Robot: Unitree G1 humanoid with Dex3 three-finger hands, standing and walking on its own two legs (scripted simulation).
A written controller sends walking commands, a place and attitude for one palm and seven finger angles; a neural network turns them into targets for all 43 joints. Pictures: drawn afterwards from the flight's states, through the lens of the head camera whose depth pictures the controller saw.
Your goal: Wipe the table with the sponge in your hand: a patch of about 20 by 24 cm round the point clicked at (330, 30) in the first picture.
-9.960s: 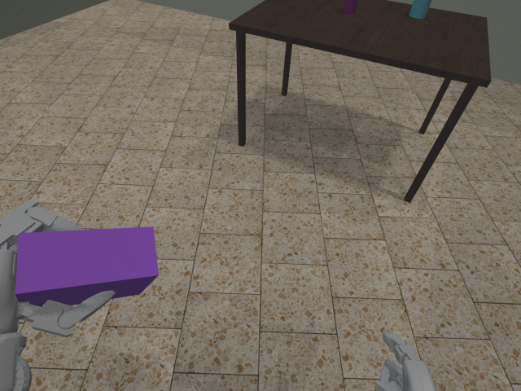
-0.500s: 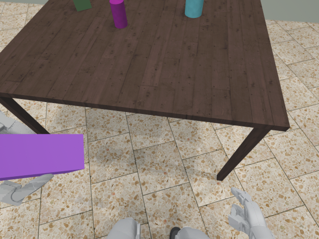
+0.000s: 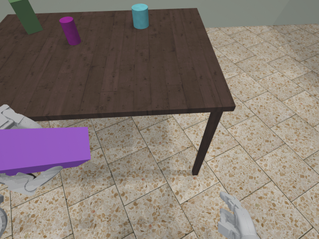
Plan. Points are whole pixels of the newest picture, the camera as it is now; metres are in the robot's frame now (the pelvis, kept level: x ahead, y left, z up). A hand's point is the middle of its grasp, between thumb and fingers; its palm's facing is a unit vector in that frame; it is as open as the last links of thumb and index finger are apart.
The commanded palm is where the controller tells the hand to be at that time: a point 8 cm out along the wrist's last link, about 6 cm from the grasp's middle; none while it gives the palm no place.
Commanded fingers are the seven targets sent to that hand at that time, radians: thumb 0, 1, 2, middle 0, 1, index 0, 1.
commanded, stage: turn to face it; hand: left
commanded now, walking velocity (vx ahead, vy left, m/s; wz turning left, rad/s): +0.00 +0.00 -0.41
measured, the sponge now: (58, 150) +0.23 +0.22 +0.16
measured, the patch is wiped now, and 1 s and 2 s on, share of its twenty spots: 0.00 0.00 0.00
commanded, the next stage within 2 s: take the last steps up to it in 0.42 s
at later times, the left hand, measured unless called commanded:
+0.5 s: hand (70, 154) +0.22 +0.19 +0.17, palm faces +0.24 -0.85 -0.48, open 9.9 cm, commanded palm +0.17 +0.22 +0.19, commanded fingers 0.00 0.10 1.30 -1.20 -1.60 -1.20 -1.60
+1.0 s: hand (83, 171) +0.20 +0.16 +0.17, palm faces +0.20 -0.86 -0.46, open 9.9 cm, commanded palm +0.15 +0.21 +0.19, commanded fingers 0.00 0.10 1.30 -1.20 -1.60 -1.20 -1.60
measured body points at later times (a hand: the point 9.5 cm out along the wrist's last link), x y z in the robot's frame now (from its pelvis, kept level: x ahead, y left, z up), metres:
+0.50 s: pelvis -0.04 -0.03 +0.00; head +0.00 -0.01 +0.45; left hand +0.20 +0.23 +0.20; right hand +0.09 -0.31 -0.07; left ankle -0.02 +0.10 -0.73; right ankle -0.03 -0.12 -0.69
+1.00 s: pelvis -0.05 -0.04 +0.01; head -0.02 -0.04 +0.46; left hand +0.18 +0.20 +0.19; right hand +0.03 -0.33 -0.08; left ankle -0.03 +0.07 -0.72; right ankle -0.08 -0.16 -0.73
